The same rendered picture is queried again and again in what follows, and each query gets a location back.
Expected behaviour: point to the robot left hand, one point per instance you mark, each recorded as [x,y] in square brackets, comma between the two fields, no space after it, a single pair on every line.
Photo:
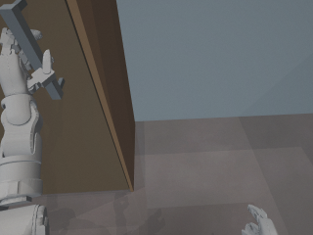
[14,67]

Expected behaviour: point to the left robot upper arm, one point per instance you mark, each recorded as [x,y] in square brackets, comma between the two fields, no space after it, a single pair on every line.
[28,220]

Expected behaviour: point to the left robot forearm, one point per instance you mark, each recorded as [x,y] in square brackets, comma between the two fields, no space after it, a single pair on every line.
[20,151]

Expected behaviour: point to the wardrobe door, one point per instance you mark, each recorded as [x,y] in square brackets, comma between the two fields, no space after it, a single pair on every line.
[78,151]

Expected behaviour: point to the robot right hand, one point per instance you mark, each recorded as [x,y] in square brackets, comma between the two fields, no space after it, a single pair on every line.
[265,225]

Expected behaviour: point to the handle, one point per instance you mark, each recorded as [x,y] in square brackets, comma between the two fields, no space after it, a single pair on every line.
[12,15]

